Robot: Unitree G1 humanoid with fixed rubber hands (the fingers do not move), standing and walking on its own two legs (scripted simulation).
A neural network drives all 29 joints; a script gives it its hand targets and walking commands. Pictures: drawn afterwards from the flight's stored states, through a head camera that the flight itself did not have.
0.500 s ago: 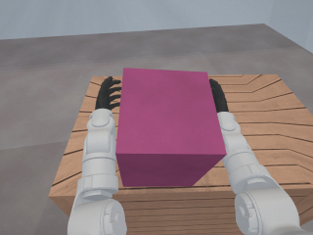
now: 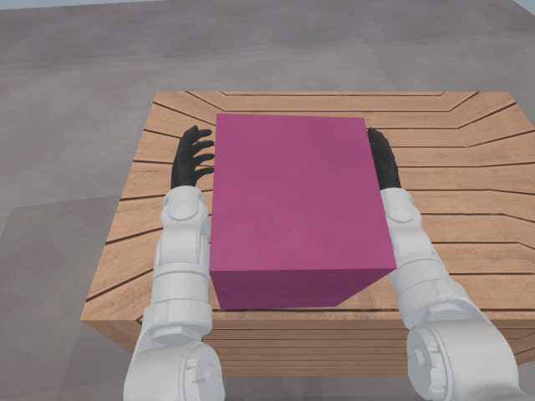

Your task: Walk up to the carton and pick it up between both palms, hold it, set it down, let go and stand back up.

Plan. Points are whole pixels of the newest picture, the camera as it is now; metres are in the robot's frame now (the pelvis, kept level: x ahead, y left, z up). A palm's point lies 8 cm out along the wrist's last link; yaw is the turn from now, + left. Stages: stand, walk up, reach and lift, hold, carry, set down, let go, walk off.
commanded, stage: set down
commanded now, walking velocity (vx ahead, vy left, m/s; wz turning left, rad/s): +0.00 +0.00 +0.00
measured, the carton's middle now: (284, 224) +0.38 +0.02 +0.04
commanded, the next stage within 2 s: none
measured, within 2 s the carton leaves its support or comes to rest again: neither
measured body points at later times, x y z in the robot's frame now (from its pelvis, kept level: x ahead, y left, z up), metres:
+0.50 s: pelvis +0.00 +0.00 +0.00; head +0.08 +0.01 +0.44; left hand +0.42 +0.16 +0.07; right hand +0.45 -0.13 +0.06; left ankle -0.02 +0.14 -0.75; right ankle -0.02 -0.10 -0.75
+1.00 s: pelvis +0.00 +0.00 +0.00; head +0.08 +0.01 +0.44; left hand +0.42 +0.17 +0.05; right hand +0.45 -0.13 +0.06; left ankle -0.02 +0.14 -0.75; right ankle -0.02 -0.10 -0.75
